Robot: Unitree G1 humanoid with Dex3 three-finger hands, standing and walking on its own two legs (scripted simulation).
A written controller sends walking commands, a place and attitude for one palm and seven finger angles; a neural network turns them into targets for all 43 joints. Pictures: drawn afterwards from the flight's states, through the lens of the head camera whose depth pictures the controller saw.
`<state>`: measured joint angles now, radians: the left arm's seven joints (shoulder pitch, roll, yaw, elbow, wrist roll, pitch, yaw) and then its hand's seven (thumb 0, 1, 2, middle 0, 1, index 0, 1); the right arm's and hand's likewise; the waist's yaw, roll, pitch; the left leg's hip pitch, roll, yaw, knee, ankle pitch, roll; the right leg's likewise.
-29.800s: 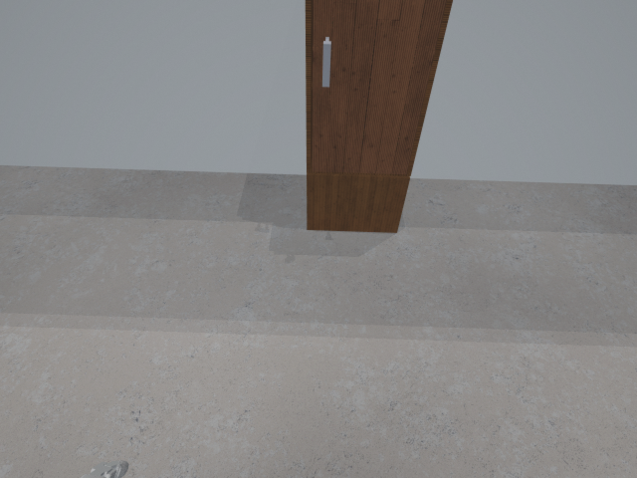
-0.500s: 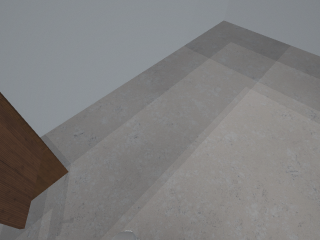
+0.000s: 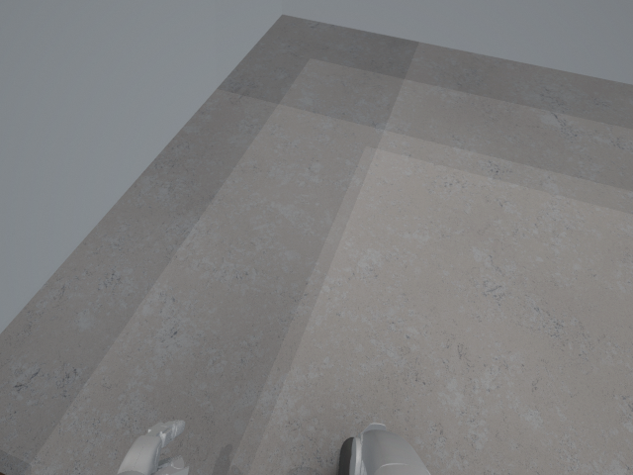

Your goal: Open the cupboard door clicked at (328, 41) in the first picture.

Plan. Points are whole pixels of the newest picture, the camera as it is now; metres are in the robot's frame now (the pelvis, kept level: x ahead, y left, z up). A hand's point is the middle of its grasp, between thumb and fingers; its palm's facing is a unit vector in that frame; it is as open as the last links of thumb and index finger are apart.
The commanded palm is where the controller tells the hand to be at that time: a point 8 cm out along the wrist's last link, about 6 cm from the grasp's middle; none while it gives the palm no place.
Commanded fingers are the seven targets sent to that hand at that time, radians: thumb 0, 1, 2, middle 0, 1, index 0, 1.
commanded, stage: walk to a spot facing it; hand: left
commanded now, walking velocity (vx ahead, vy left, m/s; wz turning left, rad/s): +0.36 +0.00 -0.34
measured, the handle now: out of the picture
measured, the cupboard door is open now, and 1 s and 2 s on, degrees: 52 52 52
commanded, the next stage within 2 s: turn to face it in 0.82 s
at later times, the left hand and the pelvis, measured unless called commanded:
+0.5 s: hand (230, 425) +0.20 +0.13 -0.15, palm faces +0.00 -0.98 -0.21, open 7.3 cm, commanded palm none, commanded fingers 0.00 0.90 0.90 -0.20 -0.30 -0.20 -0.30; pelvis +0.25 -0.05 +0.01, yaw -7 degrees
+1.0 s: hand (264, 210) +0.61 +0.11 -0.15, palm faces -0.23 -0.95 -0.21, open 7.3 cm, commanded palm none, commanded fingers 0.00 0.90 0.90 -0.20 -0.30 -0.20 -0.30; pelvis +0.49 -0.07 +0.01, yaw -15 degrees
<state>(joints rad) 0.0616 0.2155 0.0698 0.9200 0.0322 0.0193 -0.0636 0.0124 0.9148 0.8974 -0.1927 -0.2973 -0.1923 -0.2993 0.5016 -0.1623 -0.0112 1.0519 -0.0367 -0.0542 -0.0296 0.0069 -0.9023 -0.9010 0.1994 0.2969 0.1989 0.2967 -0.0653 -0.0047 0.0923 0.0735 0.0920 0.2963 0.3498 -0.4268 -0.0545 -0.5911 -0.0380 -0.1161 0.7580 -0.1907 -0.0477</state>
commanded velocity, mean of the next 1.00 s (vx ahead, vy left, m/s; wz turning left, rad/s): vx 0.30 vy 0.00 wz -0.13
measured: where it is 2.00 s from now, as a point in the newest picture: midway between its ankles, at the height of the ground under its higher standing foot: (353, 328)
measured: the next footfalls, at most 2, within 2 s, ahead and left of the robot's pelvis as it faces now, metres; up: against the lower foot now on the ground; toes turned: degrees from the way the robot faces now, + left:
right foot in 0.06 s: +0.16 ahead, -0.09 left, +0.00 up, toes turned -7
left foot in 0.64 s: +0.47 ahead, +0.03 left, +0.00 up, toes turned -1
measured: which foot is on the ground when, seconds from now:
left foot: down 0.00-0.06, up 0.08-0.62, down 0.64-1.00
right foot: up 0.00-0.04, down 0.06-0.64, up 0.66-1.00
